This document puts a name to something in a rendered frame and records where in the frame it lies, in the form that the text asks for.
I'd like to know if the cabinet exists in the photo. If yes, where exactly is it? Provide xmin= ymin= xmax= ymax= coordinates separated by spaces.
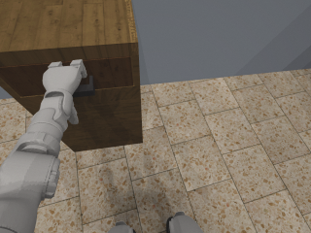
xmin=0 ymin=0 xmax=143 ymax=152

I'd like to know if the drawer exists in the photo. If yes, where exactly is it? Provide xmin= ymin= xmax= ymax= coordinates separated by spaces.
xmin=0 ymin=55 xmax=133 ymax=97

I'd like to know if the left robot upper arm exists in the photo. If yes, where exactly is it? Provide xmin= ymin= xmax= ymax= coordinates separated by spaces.
xmin=0 ymin=150 xmax=60 ymax=233

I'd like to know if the robot left forearm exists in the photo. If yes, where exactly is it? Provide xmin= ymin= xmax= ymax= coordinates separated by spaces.
xmin=0 ymin=88 xmax=73 ymax=181

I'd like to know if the robot right thigh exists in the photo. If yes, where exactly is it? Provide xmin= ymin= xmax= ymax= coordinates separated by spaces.
xmin=169 ymin=215 xmax=204 ymax=233

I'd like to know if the handle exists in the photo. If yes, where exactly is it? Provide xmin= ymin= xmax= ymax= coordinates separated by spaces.
xmin=72 ymin=75 xmax=95 ymax=98

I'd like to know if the robot left shin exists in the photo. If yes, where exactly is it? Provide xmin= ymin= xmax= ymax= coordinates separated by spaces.
xmin=115 ymin=220 xmax=127 ymax=226

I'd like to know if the robot left hand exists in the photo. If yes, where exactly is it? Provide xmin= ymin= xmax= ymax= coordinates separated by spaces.
xmin=42 ymin=59 xmax=87 ymax=124

